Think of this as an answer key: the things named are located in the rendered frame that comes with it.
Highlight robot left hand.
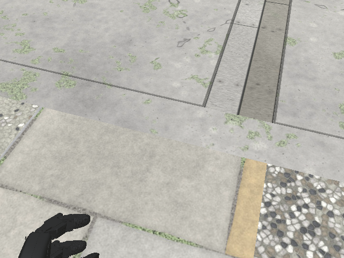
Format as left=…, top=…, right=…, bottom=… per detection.
left=18, top=213, right=99, bottom=258

